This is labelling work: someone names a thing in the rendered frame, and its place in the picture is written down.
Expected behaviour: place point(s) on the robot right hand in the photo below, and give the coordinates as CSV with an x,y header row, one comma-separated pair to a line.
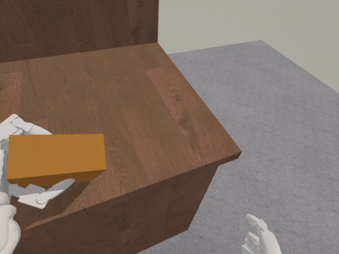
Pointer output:
x,y
266,243

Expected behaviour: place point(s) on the left robot forearm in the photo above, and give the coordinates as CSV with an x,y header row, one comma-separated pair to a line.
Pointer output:
x,y
9,229

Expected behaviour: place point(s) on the sponge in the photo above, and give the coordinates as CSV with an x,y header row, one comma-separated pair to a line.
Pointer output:
x,y
47,159

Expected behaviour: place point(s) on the robot left hand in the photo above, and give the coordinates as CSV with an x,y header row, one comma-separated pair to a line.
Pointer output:
x,y
32,195

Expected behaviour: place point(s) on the table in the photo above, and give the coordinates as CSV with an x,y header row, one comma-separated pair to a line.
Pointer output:
x,y
96,67

